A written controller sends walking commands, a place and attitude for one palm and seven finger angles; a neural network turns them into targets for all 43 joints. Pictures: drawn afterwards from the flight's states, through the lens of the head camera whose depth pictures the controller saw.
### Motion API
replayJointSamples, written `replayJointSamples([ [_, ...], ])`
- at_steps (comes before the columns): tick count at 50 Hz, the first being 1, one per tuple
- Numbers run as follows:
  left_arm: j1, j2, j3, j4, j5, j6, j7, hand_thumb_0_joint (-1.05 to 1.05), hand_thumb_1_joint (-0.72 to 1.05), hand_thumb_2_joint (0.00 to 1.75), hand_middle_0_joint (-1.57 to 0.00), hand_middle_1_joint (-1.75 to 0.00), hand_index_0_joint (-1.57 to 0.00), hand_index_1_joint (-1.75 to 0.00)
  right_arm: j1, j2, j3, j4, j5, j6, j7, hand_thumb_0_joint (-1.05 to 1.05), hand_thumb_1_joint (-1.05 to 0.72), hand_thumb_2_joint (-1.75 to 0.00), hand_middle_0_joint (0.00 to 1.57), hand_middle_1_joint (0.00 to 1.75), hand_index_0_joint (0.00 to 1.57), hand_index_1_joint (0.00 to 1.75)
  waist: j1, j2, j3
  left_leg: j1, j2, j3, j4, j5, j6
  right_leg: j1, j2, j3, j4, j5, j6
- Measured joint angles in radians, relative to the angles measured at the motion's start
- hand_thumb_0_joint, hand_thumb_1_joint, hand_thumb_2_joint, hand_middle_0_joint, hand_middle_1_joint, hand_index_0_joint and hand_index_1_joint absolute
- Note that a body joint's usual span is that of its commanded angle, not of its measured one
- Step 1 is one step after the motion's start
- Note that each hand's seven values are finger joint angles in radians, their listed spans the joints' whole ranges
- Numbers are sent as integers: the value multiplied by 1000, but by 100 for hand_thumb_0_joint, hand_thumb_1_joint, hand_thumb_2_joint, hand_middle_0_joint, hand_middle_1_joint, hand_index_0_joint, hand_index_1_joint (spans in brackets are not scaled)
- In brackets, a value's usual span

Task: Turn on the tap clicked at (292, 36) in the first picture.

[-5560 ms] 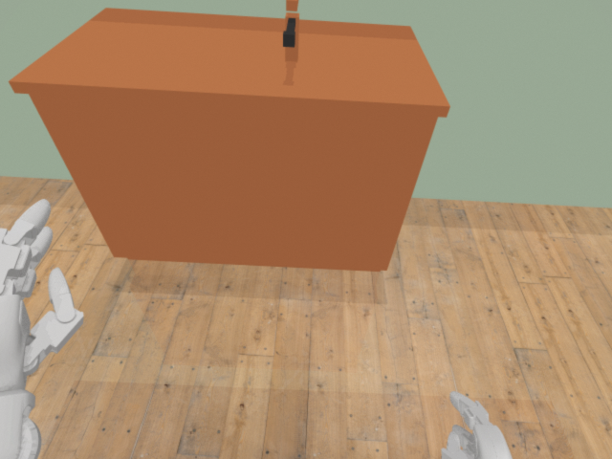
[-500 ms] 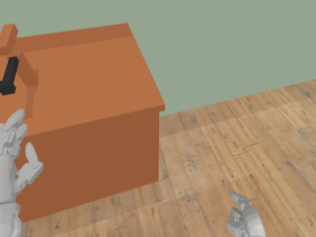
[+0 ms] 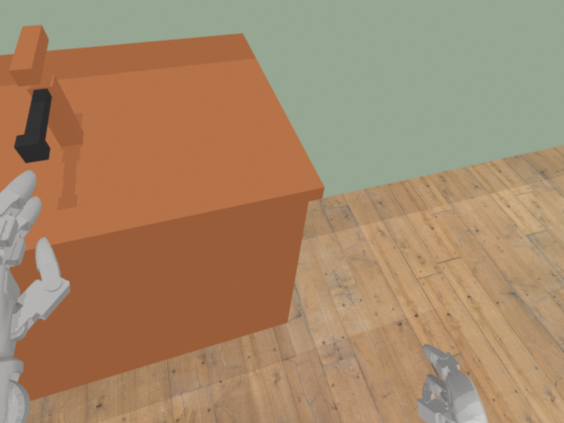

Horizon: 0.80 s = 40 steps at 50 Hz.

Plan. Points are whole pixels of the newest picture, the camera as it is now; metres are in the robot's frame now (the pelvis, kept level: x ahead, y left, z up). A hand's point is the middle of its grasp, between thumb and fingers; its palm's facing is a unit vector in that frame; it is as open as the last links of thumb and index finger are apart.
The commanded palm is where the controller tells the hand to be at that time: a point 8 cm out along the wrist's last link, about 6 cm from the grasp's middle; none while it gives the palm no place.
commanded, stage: shuffle to correct the standing spot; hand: left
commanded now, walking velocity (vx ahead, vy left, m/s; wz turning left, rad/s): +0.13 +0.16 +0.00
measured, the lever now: (32, 147) +0.41 +0.38 +0.15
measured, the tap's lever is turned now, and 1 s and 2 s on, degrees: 0 0 0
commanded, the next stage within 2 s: come to a stop and stand still in 0.34 s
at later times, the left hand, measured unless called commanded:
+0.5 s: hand (30, 232) +0.27 +0.30 +0.16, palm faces +0.41 -0.86 -0.31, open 7.4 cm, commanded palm +0.20 +0.34 +0.18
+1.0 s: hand out of the picture +0.32 +0.35 +0.18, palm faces +0.30 -0.82 -0.48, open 7.4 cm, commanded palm +0.24 +0.42 +0.18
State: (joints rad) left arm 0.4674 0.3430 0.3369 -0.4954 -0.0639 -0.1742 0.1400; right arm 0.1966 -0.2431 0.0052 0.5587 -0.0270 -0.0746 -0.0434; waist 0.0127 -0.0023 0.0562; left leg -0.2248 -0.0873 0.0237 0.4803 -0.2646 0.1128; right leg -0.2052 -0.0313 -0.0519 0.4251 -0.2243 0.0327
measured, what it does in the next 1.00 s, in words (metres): steps to the left: right foot, then left foot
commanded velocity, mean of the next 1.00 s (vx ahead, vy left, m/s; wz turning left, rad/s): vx -0.01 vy -0.04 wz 0.00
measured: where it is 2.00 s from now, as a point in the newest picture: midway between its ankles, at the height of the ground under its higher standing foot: outside the picture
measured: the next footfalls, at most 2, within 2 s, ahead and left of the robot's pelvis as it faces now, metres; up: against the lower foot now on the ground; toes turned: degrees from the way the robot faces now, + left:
right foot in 0.56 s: +0.07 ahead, -0.04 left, +0.00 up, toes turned -4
left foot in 0.76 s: +0.19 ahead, +0.34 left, +0.00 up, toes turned -2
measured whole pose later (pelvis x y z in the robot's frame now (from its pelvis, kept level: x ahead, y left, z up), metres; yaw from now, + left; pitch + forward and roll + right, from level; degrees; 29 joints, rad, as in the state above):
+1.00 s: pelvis +0.08 +0.14 -0.02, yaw -1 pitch -1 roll +2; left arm 0.37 0.44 0.45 -0.74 -0.07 -0.19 0.09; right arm 0.11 -0.10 0.02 0.53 -0.03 -0.15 0.06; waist 0.02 -0.05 0.24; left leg -0.40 0.07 -0.07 0.64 -0.22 -0.03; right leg -0.34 0.07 0.01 0.72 -0.35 -0.02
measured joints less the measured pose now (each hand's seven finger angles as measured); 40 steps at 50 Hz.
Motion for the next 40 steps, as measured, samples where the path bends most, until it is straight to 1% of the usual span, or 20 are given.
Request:
replayJointSamples([
  [11,-5,28,51,-8,-6,-55,0,1,89,90,-21,-30,-21,-30,-1,18,-3,10,6,-6,18,1,-91,-90,21,30,20,30,-3,40,-8,-39,-26,11,93,-63,25,-48,-26,8,116,-80,-23],
  [18,-21,19,32,-28,0,-58,3,1,89,90,-21,-30,-21,-30,-11,7,-8,28,22,11,32,1,-90,-90,21,30,20,30,9,33,3,-118,-21,13,289,-173,-59,-90,-32,3,240,-159,22],
  [19,-26,18,32,-43,3,-58,4,1,89,90,-21,-30,-21,-30,-13,5,-9,34,24,13,35,1,-90,-90,21,30,20,30,11,21,6,-115,-24,22,301,-202,-50,-99,-37,7,273,-179,26],
  [22,-52,8,48,-67,9,-48,6,2,89,90,-21,-30,-21,-30,-26,13,-16,44,20,19,34,1,-91,-90,21,30,20,30,19,-20,29,-75,-51,60,276,-198,91,-162,-38,48,479,-257,-10],
  [23,-65,4,50,-65,11,-39,5,2,89,90,-21,-30,-21,-30,-28,20,-22,45,12,14,36,1,-91,-90,21,30,20,30,18,-22,42,-45,-57,66,244,-187,88,-186,-25,54,571,-290,-24],
  [24,-81,3,49,-60,9,-29,3,2,89,90,-21,-30,-21,-30,-29,29,-31,45,2,8,43,1,-91,-90,21,30,20,30,19,-25,57,-9,-63,68,199,-175,0,-197,-15,46,624,-310,-39],
  [26,-133,7,28,-49,-16,-7,-8,2,89,90,-21,-30,-21,-30,-19,34,-64,24,-16,-5,67,1,-91,-90,20,30,20,30,-10,-7,97,-42,-79,39,250,-29,-344,-116,-18,-63,416,-346,-92],
  [27,-152,50,31,-70,-14,-16,-9,2,89,90,-21,-30,-21,-30,-9,36,-68,11,1,-27,80,1,-91,-90,20,30,20,30,-32,-36,108,-189,-113,34,557,-76,-376,-73,-44,-97,273,-171,-162],
  [28,-149,94,55,-100,-20,-37,-15,2,89,90,-21,-30,-21,-30,-5,35,-55,2,18,-35,83,1,-91,-90,20,30,20,30,-34,-80,119,-305,-135,39,843,-156,-260,-41,-74,-74,209,-73,-172],
  [29,-132,111,82,-127,-25,-44,-23,2,89,90,-21,-30,-21,-30,-17,29,-44,6,33,-23,81,1,-91,-90,20,30,20,30,-30,-91,138,-372,-122,15,1033,-215,-5,-22,-90,-59,213,-86,-128],
  [30,-104,118,106,-133,-20,-53,-33,2,89,90,-21,-30,-21,-30,-31,23,-41,20,34,-17,79,1,-91,-90,21,30,20,30,-17,-82,146,-406,-86,-27,1104,-222,139,0,-89,-45,210,-115,-73],
  [31,-59,125,136,-123,-13,-65,-43,2,89,90,-21,-30,-21,-30,-44,24,-41,34,34,-11,81,1,-91,-90,21,30,20,30,2,-72,139,-415,-34,-61,1060,-215,120,12,-84,-16,196,-132,-34],
  [33,53,120,184,-109,-14,-81,-44,1,89,90,-21,-30,-21,-30,-48,25,-36,7,35,15,97,1,-91,-90,20,30,20,30,33,-55,98,-391,86,-109,806,-153,-324,-5,-75,46,201,-146,-26],
  [34,85,104,184,-102,-11,-85,-41,1,89,90,-21,-30,-21,-30,-42,18,-36,-16,35,24,99,1,-91,-90,20,30,20,30,33,-35,80,-369,132,-122,686,-107,-374,-8,-76,57,212,-162,-23],
  [35,88,84,166,-89,-4,-79,-39,1,89,90,-21,-30,-21,-30,-39,8,-41,-19,35,20,93,1,-91,-90,21,30,20,30,26,-10,72,-335,157,-125,580,-70,-272,5,-82,59,219,-178,5],
  [36,60,63,137,-71,4,-62,-38,1,89,90,-21,-30,-21,-30,-39,-1,-50,-3,39,5,79,1,-91,-90,21,30,20,30,19,13,70,-290,163,-116,487,-48,-12,27,-94,56,222,-191,36],
  [37,21,46,109,-48,6,-47,-36,1,89,90,-21,-30,-21,-30,-42,-8,-55,22,45,-17,61,1,-91,-90,21,30,20,30,11,30,70,-236,163,-100,391,-6,134,49,-107,52,227,-204,61],
  [38,-16,31,86,-30,5,-36,-29,1,89,90,-21,-30,-21,-30,-45,-13,-53,40,48,-36,42,1,-91,-90,21,30,20,30,8,44,67,-180,166,-81,292,70,118,56,-114,52,247,-220,74],
  [39,-48,24,73,-12,3,-36,-21,1,89,90,-21,-30,-21,-30,-50,-9,-52,50,42,-48,29,1,-91,-90,20,30,20,30,13,47,58,-127,183,-83,217,44,-118,26,-117,62,311,-245,56],
  [40,-93,26,65,13,4,-33,-18,1,89,90,-21,-30,-21,-30,-63,14,-58,53,31,-42,26,1,-91,-90,20,30,20,30,14,25,66,-106,178,-74,198,-38,-322,-17,-116,98,407,-279,32],
])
